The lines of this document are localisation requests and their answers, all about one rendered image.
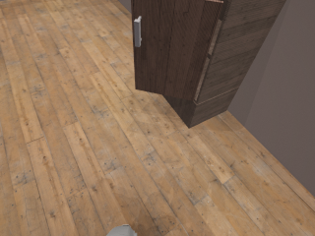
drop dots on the robot left thigh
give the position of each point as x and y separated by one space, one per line
122 230

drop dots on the handle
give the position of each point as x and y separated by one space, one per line
137 32

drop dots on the cupboard door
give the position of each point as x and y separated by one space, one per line
176 39

